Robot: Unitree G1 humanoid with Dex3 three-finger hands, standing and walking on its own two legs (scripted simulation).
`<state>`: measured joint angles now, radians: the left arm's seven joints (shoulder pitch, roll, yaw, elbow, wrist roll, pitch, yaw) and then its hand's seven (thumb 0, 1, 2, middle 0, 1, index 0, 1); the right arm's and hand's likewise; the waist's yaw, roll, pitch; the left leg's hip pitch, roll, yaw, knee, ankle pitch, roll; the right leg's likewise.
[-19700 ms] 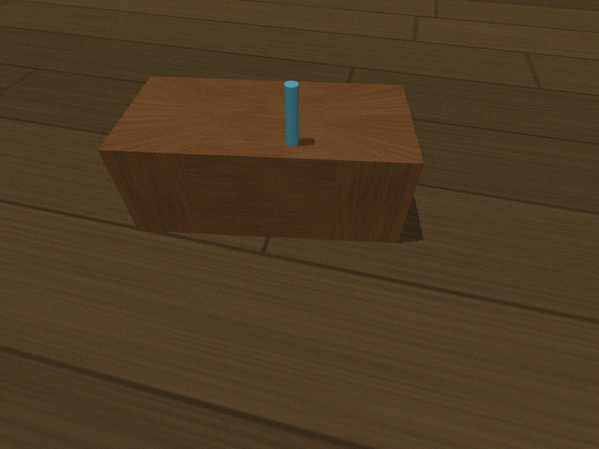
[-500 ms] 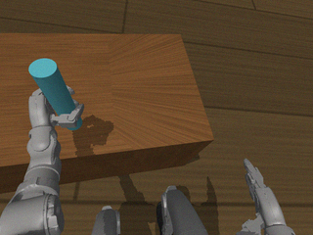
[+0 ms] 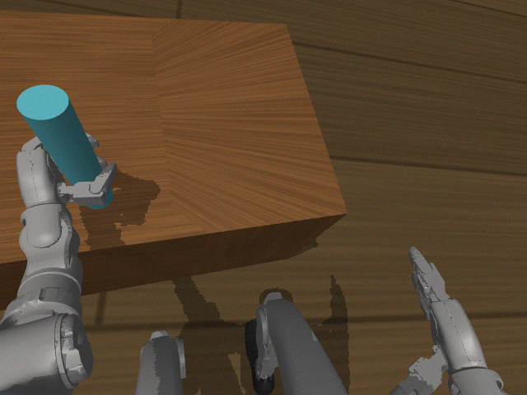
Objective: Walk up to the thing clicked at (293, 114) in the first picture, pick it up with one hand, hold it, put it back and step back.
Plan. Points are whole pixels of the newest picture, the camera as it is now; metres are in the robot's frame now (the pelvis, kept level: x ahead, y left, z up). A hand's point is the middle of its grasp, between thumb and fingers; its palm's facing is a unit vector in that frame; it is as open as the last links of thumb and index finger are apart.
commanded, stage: lower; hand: left
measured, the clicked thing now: (77, 160) +0.48 +0.18 -0.01
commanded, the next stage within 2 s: loosen in 0.72 s
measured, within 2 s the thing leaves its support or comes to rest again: rests again in 0.60 s
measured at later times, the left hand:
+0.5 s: hand (94, 176) +0.49 +0.17 -0.07, palm faces +0.14 -0.99 -0.03, open 7.3 cm
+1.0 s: hand (95, 179) +0.49 +0.18 -0.09, palm faces +0.15 -0.99 -0.03, open 7.3 cm
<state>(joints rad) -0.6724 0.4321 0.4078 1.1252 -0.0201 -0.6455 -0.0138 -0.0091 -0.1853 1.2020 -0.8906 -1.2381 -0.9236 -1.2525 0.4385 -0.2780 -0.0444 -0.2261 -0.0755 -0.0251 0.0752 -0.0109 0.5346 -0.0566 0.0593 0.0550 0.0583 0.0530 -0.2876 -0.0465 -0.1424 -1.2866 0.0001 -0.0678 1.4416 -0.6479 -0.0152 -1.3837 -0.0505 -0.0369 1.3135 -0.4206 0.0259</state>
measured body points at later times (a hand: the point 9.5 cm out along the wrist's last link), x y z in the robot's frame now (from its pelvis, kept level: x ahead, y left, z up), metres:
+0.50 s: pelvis -0.01 +0.00 -0.02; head +0.18 +0.07 +0.38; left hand +0.47 +0.23 -0.07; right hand +0.16 -0.26 +0.04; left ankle +0.01 +0.12 -0.59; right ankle +0.09 -0.14 -0.59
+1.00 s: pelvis -0.01 +0.00 -0.04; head +0.17 +0.07 +0.37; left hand +0.47 +0.23 -0.08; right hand +0.16 -0.25 +0.04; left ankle +0.01 +0.12 -0.59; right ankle +0.09 -0.14 -0.59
